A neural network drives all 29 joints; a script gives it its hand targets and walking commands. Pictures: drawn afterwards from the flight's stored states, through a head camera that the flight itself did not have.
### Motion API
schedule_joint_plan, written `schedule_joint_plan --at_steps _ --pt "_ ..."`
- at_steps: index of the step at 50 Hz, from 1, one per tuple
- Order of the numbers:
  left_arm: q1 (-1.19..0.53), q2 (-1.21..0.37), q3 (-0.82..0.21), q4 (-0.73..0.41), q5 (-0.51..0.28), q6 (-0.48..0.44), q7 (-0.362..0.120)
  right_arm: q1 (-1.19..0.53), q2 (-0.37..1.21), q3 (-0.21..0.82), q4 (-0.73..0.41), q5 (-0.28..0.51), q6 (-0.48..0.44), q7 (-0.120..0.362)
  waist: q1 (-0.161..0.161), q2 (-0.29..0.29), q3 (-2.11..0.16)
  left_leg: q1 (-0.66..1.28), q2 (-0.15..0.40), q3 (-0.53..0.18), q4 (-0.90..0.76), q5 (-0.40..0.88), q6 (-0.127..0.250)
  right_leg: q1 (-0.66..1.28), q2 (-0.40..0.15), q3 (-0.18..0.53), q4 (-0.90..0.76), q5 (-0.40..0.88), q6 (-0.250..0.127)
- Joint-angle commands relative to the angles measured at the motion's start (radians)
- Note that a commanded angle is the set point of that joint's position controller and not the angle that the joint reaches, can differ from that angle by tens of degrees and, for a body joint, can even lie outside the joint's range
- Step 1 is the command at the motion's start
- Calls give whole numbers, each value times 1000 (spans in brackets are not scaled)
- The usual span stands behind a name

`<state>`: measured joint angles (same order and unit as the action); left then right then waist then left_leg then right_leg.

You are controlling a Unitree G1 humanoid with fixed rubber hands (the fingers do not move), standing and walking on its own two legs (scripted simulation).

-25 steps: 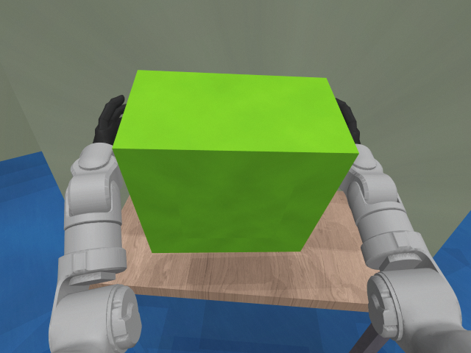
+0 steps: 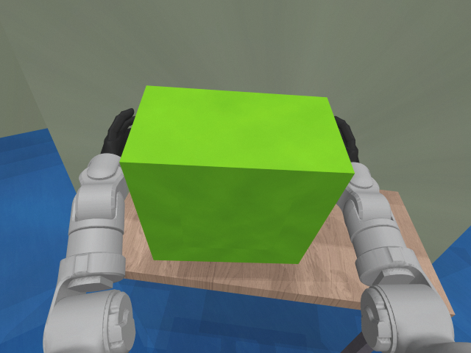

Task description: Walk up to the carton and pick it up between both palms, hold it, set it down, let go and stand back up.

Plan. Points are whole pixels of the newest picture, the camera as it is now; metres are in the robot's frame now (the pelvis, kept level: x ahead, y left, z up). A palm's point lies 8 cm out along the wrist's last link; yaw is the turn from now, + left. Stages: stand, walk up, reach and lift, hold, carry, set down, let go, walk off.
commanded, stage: set down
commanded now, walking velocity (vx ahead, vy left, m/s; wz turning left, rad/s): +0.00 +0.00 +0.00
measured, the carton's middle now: (232, 186) +0.38 -0.02 +0.12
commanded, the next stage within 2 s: none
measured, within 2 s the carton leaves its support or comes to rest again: rests again in 1.90 s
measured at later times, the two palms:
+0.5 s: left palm (132, 156) +0.42 +0.15 +0.17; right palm (351, 175) +0.36 -0.23 +0.15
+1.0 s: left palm (137, 168) +0.43 +0.15 +0.13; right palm (343, 187) +0.36 -0.24 +0.12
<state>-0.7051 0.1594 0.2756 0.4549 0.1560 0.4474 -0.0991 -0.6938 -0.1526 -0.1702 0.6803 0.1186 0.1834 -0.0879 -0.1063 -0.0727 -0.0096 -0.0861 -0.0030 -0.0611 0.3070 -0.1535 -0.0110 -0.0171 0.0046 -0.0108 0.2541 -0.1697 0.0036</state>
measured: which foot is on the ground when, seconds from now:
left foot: down 0.00-1.00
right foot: down 0.00-1.00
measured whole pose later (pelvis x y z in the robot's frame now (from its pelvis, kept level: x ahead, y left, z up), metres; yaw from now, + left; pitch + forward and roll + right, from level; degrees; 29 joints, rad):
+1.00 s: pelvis +0.01 +0.00 +0.00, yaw -2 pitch +0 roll +0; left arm -0.75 0.13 0.31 0.74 0.17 0.21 -0.11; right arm -0.64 -0.07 -0.36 0.75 -0.11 0.04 -0.03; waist -0.08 -0.04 -0.01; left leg -0.14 0.00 -0.01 0.27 -0.14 0.00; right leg -0.09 0.00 -0.01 0.24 -0.15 0.01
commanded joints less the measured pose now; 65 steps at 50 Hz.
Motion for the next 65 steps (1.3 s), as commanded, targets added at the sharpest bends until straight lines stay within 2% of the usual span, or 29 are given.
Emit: schedule_joint_plan --at_steps 1,2,3,4,5,6,7,8,9,10,11,12,13,14,21,26,35,43,51,60,65 --pt "-554 -529 -382 -191 -68 -58 -109 -674 452 361 -358 65 -90 115 0 80 -424 189 -43 81 29 328 -41 98 39 -60 13 364 56" --pt "-507 -521 -364 -156 -61 -54 -115 -636 467 372 -330 66 -83 113 13 67 -383 170 -43 80 19 329 -36 114 38 -63 22 377 55" --pt "-480 -525 -356 -164 -62 -45 -122 -620 453 374 -348 72 -82 108 6 51 -387 184 -44 82 19 344 -32 128 42 -68 27 411 61" --pt "-495 -499 -348 -161 -55 -45 -130 -613 450 366 -317 53 -73 105 8 55 -356 154 -45 77 7 285 -29 135 35 -67 16 367 64" --pt "-522 -512 -372 -217 -71 -52 -130 -620 461 371 -366 65 -83 108 0 69 -402 177 -41 80 3 292 -28 110 43 -71 19 368 56" --pt "-535 -522 -398 -251 -92 -61 -125 -663 469 381 -412 70 -100 109 9 79 -442 192 -42 79 24 320 -40 106 45 -75 31 385 52" --pt "-519 -539 -412 -242 -76 -67 -114 -641 482 394 -411 65 -106 109 22 101 -446 195 -50 79 38 365 -42 102 43 -72 33 409 54" --pt "-516 -527 -393 -222 -81 -69 -112 -648 482 396 -421 70 -107 112 21 60 -439 193 -50 83 40 375 -39 88 46 -72 36 435 58" --pt "-532 -526 -397 -236 -90 -80 -109 -663 495 400 -441 66 -114 113 20 55 -481 201 -52 84 44 361 -39 106 46 -82 46 454 65" --pt "-532 -512 -405 -211 -85 -85 -108 -633 481 391 -413 57 -106 112 20 64 -460 181 -51 82 40 367 -40 107 48 -73 46 464 64" --pt "-522 -519 -399 -239 -89 -93 -105 -626 477 389 -408 54 -109 114 30 59 -467 188 -48 79 40 378 -44 111 50 -74 50 452 59" --pt "-649 -570 -434 -215 -113 -102 -107 -643 486 323 -372 20 -102 113 -70 84 -478 265 -43 87 33 347 -55 39 45 -77 28 455 68" --pt "-607 -578 -417 -189 -105 -108 -108 -637 494 315 -361 11 -102 115 -46 93 -465 267 -43 84 37 341 -56 32 45 -80 27 440 61" --pt "-605 -573 -414 -176 -99 -111 -110 -618 480 301 -344 0 -99 115 -53 93 -443 263 -43 86 31 318 -57 29 41 -75 19 421 61" --pt "-533 -503 -268 -42 -14 -114 -137 -588 462 232 -275 -79 -109 132 -1 63 -362 185 -38 105 -2 251 -38 58 37 -85 19 378 67" --pt "-543 -494 -245 -6 -4 -150 -124 -594 460 207 -261 -118 -149 151 24 65 -375 191 -30 113 -9 240 -36 23 37 -96 13 331 64" --pt "-627 -528 -301 57 -49 -244 -76 -615 488 170 -210 -174 -220 173 22 73 -460 205 -19 114 -15 204 -36 -38 28 -101 1 285 61" --pt "-616 -523 -269 129 -34 -280 -80 -589 503 131 -158 -207 -231 169 15 62 -457 165 -24 118 -18 203 -32 -5 21 -92 6 338 65" --pt "-567 -517 -232 151 -1 -297 -86 -536 501 114 -141 -222 -239 172 22 75 -444 171 -24 124 2 285 -45 19 31 -97 22 412 63" --pt "-561 -559 -301 114 -34 -342 -55 -524 515 165 -163 -207 -284 183 35 92 -529 201 -17 119 41 421 -61 16 41 -100 43 494 53" --pt "-553 -554 -300 130 -36 -360 -54 -505 528 171 -148 -211 -293 177 36 70 -515 143 -21 120 25 382 -47 55 31 -86 48 528 58"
